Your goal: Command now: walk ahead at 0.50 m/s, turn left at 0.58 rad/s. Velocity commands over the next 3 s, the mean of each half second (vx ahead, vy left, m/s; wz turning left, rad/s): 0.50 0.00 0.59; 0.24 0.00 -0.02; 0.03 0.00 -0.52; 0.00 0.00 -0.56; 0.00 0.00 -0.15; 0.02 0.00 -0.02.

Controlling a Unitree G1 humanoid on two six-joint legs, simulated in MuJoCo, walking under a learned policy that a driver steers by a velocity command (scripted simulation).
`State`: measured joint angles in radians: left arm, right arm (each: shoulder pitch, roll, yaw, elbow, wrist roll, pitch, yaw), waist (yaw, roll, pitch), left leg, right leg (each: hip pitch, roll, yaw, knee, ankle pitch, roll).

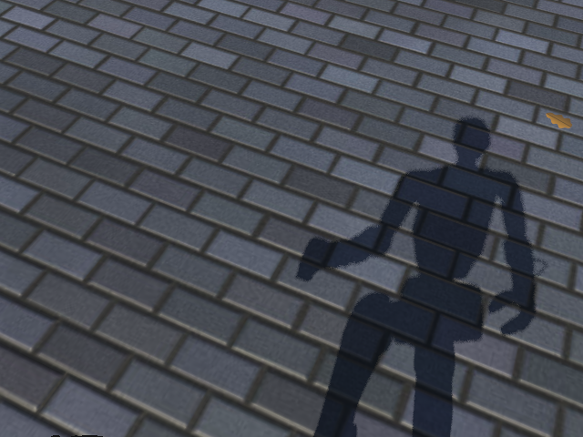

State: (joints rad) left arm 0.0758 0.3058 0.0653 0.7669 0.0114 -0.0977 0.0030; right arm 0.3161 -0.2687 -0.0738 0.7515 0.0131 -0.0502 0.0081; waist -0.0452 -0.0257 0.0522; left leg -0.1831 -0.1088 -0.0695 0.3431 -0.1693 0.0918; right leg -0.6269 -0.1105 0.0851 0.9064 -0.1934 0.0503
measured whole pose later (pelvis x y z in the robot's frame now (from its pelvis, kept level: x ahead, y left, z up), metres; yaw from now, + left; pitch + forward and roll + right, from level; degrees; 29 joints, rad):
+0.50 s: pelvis +0.27 -0.05 +0.00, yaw +18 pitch +1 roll -2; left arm 0.29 0.27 0.07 0.84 0.01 -0.10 -0.01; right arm 0.22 -0.32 -0.08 0.66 0.03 -0.01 0.00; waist 0.05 0.05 0.04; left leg -0.66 0.09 -0.07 1.03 -0.22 0.00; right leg -0.12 0.03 -0.12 0.30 -0.20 -0.03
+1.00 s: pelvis +0.43 +0.05 -0.01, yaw +13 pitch +1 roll +1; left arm 0.18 0.31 0.06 0.83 -0.01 0.05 0.03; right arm 0.12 -0.26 -0.06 0.75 -0.03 -0.02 -0.02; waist 0.01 -0.03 0.06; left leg -0.31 0.03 0.15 0.41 -0.13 0.04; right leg -0.52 -0.08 -0.01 0.93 -0.38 0.07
